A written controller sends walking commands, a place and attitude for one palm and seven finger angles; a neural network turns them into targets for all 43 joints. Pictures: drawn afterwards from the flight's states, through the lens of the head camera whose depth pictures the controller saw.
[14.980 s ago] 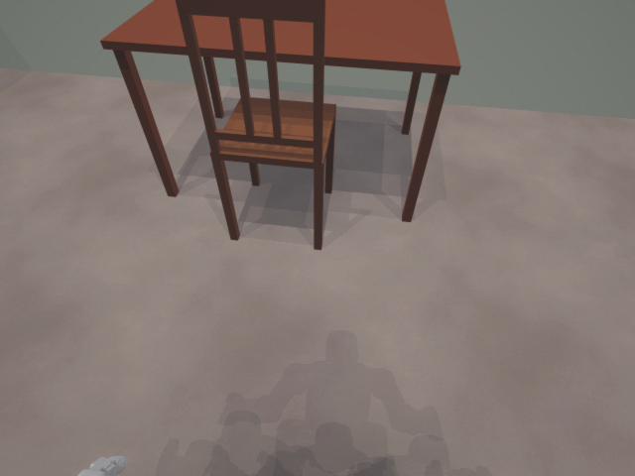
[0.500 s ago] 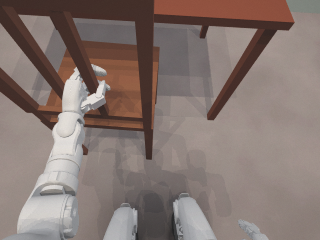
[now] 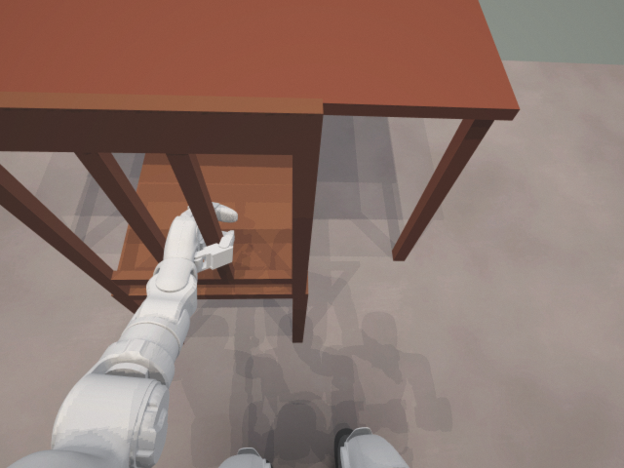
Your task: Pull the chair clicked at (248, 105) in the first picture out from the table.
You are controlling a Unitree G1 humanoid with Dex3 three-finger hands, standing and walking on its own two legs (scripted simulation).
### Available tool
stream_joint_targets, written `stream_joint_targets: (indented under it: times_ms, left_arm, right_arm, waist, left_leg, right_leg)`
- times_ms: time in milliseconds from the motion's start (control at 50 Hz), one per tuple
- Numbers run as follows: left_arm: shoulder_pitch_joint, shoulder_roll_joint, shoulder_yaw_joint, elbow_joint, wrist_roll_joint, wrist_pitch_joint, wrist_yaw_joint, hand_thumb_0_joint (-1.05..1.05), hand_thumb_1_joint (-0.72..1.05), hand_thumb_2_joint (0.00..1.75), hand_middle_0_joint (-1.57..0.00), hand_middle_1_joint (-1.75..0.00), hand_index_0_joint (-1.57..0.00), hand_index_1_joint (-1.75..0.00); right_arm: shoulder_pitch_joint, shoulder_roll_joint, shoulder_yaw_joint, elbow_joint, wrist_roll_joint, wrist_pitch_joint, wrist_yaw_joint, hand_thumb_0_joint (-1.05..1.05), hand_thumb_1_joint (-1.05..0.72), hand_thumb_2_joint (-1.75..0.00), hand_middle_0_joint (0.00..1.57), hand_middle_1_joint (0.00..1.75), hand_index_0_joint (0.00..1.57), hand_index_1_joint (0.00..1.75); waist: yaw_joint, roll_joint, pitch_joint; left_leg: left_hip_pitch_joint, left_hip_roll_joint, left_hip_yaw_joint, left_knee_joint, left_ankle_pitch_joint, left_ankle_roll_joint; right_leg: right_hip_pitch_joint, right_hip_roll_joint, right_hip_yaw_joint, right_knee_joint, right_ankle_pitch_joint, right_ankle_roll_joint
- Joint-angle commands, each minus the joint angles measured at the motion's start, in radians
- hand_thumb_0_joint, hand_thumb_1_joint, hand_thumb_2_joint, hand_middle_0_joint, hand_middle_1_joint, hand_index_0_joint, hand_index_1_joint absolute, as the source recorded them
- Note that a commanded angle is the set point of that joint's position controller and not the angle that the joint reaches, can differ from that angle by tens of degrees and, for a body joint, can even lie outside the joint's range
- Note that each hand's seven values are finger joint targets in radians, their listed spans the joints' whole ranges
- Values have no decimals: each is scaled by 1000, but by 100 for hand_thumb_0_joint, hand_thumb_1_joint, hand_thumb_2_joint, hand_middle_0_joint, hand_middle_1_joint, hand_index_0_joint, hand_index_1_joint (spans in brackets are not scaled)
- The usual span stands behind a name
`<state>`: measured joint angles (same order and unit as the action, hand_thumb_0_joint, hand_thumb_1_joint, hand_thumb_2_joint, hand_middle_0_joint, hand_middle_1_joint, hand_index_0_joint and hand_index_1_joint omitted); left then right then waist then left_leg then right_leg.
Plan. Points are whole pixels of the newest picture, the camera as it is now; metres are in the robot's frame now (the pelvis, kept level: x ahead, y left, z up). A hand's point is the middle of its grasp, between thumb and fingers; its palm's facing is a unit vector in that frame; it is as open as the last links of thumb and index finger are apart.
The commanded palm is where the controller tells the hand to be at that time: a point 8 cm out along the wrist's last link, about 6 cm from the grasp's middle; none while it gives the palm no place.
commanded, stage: step backward, pulling the chair out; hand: left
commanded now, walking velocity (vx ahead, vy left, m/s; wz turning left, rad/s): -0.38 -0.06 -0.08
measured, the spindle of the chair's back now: (146, 228) +0.44 +0.22 -0.03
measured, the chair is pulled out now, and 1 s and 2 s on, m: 0.06 0.21 0.23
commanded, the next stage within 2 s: none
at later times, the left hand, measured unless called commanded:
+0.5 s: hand (243, 310) +0.32 +0.08 -0.05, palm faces -0.03 -0.99 -0.17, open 5.4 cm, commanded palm +0.33 +0.13 -0.05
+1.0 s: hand (238, 352) +0.27 +0.08 -0.05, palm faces -0.06 -0.98 -0.19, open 5.5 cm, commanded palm +0.28 +0.14 -0.05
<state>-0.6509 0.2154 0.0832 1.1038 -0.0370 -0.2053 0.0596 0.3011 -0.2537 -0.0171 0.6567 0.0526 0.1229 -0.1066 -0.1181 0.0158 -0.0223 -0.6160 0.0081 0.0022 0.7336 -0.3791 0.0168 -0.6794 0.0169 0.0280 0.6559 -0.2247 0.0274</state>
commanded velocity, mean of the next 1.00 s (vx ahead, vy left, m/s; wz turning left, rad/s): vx -0.38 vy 0.02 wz -0.04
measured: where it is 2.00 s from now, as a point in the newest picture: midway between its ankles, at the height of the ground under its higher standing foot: outside the picture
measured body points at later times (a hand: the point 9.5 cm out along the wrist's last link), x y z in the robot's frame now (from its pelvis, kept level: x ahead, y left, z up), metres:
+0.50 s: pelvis -0.07 -0.02 +0.00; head +0.03 -0.05 +0.44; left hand +0.32 +0.13 -0.04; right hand -0.01 -0.28 -0.15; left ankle -0.02 +0.10 -0.71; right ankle +0.04 -0.14 -0.71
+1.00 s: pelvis -0.09 -0.01 +0.00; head -0.02 -0.04 +0.44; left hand +0.27 +0.14 -0.04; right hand -0.01 -0.27 -0.14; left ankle -0.03 +0.10 -0.71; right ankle +0.04 -0.14 -0.71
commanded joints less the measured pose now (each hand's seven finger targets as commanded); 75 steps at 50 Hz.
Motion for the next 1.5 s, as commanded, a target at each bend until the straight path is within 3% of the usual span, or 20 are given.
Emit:
stream_joint_targets:
  times_ms: [0,100,260,500,620,700,800,880,900,940,1000,1100,1160,1200,1240,1300,1340,1380,1440,1480]
  left_arm:
    - [-304,148,-18,-205,37,-60,5,0,90,90,-50,-145,-50,-145]
    - [-266,164,-9,-235,37,-73,10,0,90,90,-50,-145,-50,-145]
    - [-311,170,-18,-210,27,-97,27,0,90,90,-50,-145,-50,-145]
    - [-304,204,-26,-202,14,-125,62,0,90,90,-50,-145,-50,-145]
    - [-287,153,-74,-228,8,-127,66,0,90,90,-50,-145,-50,-145]
    - [-274,113,-105,-261,1,-130,64,0,90,90,-50,-145,-50,-145]
    - [-224,130,-88,-268,11,-124,64,0,90,90,-50,-145,-50,-145]
    - [-187,123,-95,-264,13,-121,64,0,90,90,-50,-145,-50,-145]
    - [-173,152,-68,-258,14,-122,69,0,90,90,-50,-145,-50,-145]
    - [-159,131,-82,-250,18,-123,65,0,90,90,-50,-145,-50,-145]
    - [-168,136,-73,-242,25,-132,66,0,90,90,-50,-145,-50,-145]
    - [-215,95,-97,-299,20,-137,69,0,90,90,-50,-145,-50,-145]
    - [-205,101,-91,-301,27,-128,65,0,90,90,-50,-145,-50,-145]
    - [-190,125,-83,-287,36,-120,63,0,90,90,-50,-145,-50,-145]
    - [-176,132,-80,-273,31,-118,67,0,90,90,-50,-145,-50,-145]
    - [-143,159,-60,-241,24,-110,67,0,90,90,-50,-145,-50,-145]
    - [-162,152,-64,-249,24,-102,62,0,90,90,-50,-145,-50,-145]
    - [-190,138,-72,-256,25,-103,59,0,90,90,-50,-145,-50,-145]
    - [-223,116,-91,-276,19,-111,67,0,90,90,-50,-145,-50,-145]
    - [-255,84,-113,-299,12,-106,68,0,90,90,-50,-145,-50,-145]
  right_arm:
    - [107,-136,-55,-40,-4,-28,-16,0,-90,-90,20,30,20,30]
    - [95,-136,-57,-36,-2,-33,-22,0,-90,-90,20,30,20,30]
    - [58,-131,-44,-11,9,-79,-31,0,-90,-90,20,30,20,30]
    - [40,-139,-30,-7,27,-155,-40,0,-90,-90,20,30,20,30]
    - [18,-143,-19,-5,32,-163,-46,0,-90,-90,20,30,20,30]
    - [-12,-140,-11,-32,32,-170,-56,0,-90,-90,20,30,20,30]
    - [-28,-140,-13,-29,18,-166,-62,0,-90,-90,20,30,20,30]
    - [-9,-125,-10,-39,16,-161,-54,0,-90,-90,20,30,20,30]
    - [7,-132,-19,-36,16,-164,-55,0,-90,-90,20,30,20,30]
    - [22,-123,-16,-21,12,-169,-48,0,-90,-90,20,30,20,30]
    - [13,-131,-14,-3,7,-179,-53,0,-90,-90,20,30,20,30]
    - [-53,-123,0,-35,12,-181,-64,0,-90,-90,20,30,20,30]
    - [-39,-112,-6,-18,3,-175,-61,0,-90,-90,20,30,20,30]
    - [-50,-120,-10,-25,1,-167,-61,0,-90,-90,20,30,20,30]
    - [-18,-116,-16,-22,5,-164,-59,0,-90,-90,20,30,20,30]
    - [26,-114,-26,-3,5,-170,-49,0,-90,-90,20,30,20,30]
    - [14,-104,-15,12,7,-173,-39,0,-90,-90,20,30,20,30]
    - [6,-117,-9,20,9,-176,-37,0,-90,-90,20,30,20,30]
    - [-55,-137,-3,-13,16,-175,-52,0,-90,-90,20,30,20,30]
    - [-62,-131,-3,-35,19,-179,-51,0,-90,-90,20,30,20,30]
  waist:
    - [22,146,-497]
    - [25,102,-523]
    - [35,104,-429]
    - [42,-109,-380]
    - [51,-35,-380]
    - [62,42,-312]
    - [79,57,-289]
    - [80,-71,-219]
    - [79,-147,-233]
    - [76,-177,-272]
    - [72,-95,-307]
    - [91,115,-266]
    - [88,59,-303]
    - [91,39,-250]
    - [87,-83,-211]
    - [80,-258,-273]
    - [74,-237,-315]
    - [61,-143,-341]
    - [90,100,-303]
    - [93,98,-270]
  left_leg:
    - [321,137,-72,-76,745,-33]
    - [328,139,-57,-92,694,-37]
    - [237,135,-55,-155,347,-8]
    - [217,20,-7,-93,-42,-9]
    - [279,65,-18,-186,34,-4]
    - [256,122,-42,-268,-61,17]
    - [200,134,-24,-243,63,13]
    - [167,74,-19,-159,-159,2]
    - [205,47,-12,-118,-154,-5]
    - [266,24,-7,-90,-93,-14]
    - [316,64,-20,-179,24,-8]
    - [219,206,-93,-322,29,43]
    - [237,190,-43,-227,247,25]
    - [132,154,-30,-218,63,11]
    - [143,85,-14,-125,-108,-5]
    - [266,-13,5,28,-115,-31]
    - [311,-20,0,14,-89,-33]
    - [352,16,-21,-142,-8,-21]
    - [259,176,-104,-309,49,24]
    - [202,227,-125,-351,-93,50]
  right_leg:
    - [276,-79,26,-1,467,-32]
    - [311,-92,43,-16,509,-34]
    - [270,-82,47,-33,217,-23]
    - [266,-206,195,-244,-106,-50]
    - [283,-174,105,-199,-69,-27]
    - [248,-107,48,-118,-180,-16]
    - [302,-114,55,-26,-38,-25]
    - [223,-172,163,-154,-212,-64]
    - [208,-194,201,-225,-224,-73]
    - [223,-236,235,-287,-190,-88]
    - [249,-184,145,-203,-47,-51]
    - [260,-76,14,80,-77,-22]
    - [323,-107,41,74,122,-27]
    - [325,-142,97,50,25,-48]
    - [249,-199,195,-90,-78,-85]
    - [232,-314,324,-336,-156,-130]
    - [289,-330,288,-335,-49,-126]
    - [307,-271,187,-253,23,-86]
    - [308,-114,18,1,-68,-21]
    - [318,-82,6,65,-172,-27]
